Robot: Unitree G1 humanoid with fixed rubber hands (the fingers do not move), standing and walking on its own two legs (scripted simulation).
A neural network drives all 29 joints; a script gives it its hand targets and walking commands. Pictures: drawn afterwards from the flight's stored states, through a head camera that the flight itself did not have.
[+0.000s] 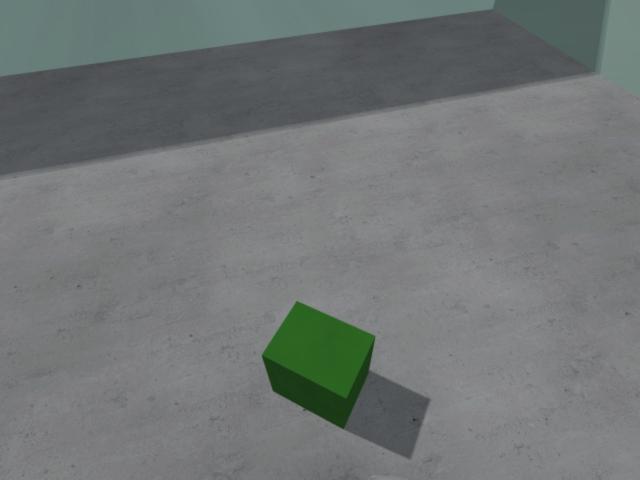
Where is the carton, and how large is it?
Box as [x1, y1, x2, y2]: [262, 301, 374, 428]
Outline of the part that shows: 296,301 262,354 272,389 277,393 343,428 367,375 374,336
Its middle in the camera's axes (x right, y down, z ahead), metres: +0.01 +0.36 +1.14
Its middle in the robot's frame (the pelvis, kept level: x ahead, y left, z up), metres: +0.52 +0.01 -0.63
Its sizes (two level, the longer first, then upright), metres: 0.250 0.190 0.269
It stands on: the floor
